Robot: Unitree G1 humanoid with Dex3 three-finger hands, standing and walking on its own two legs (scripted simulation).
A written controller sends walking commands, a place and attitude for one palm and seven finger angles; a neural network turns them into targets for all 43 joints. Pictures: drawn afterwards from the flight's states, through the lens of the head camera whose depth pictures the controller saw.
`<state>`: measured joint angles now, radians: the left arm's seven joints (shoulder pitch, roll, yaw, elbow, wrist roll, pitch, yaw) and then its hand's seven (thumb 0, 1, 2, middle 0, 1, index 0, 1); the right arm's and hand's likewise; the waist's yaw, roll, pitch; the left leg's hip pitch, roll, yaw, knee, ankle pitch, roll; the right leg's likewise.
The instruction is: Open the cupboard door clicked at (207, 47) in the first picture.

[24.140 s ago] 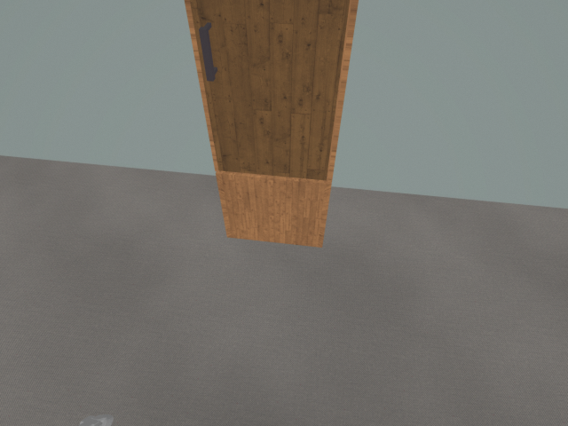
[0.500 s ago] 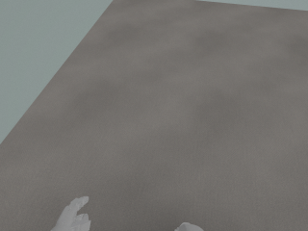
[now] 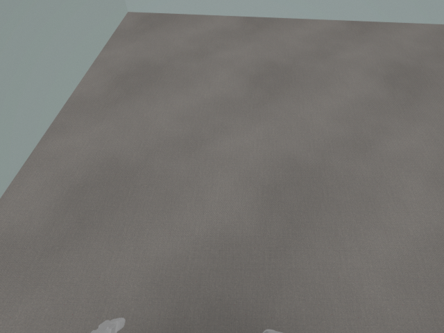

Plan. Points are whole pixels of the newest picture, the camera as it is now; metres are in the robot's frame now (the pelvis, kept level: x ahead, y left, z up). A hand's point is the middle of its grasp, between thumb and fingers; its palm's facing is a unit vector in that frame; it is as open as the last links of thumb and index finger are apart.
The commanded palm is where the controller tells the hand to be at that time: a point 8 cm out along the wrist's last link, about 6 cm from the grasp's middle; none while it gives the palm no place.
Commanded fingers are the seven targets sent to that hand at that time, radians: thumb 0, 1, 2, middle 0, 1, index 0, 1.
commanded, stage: turn to face it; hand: left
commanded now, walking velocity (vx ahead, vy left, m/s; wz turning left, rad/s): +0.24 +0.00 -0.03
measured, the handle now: out of the picture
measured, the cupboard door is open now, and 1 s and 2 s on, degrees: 42 42 42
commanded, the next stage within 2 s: none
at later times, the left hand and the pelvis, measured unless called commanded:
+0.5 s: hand (142, 276) +0.25 +0.19 -0.15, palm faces +0.22 -0.95 -0.22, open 7.4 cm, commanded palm none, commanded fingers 0.00 0.90 0.90 -0.20 -0.30 -0.20 -0.30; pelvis +0.18 -0.02 +0.01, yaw +11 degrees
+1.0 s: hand (134, 294) +0.21 +0.20 -0.15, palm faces +0.52 -0.81 -0.27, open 7.4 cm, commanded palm none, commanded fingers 0.00 0.90 0.90 -0.20 -0.30 -0.20 -0.30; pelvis +0.26 -0.03 +0.01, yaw +31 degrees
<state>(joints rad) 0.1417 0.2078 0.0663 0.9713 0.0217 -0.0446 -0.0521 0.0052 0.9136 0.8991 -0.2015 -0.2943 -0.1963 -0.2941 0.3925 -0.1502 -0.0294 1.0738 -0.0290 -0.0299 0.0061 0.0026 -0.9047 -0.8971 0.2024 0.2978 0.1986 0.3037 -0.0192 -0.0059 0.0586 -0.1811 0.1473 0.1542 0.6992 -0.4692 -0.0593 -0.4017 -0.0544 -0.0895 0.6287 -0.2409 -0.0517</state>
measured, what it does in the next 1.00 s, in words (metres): walks ahead, turning left: left foot, then right foot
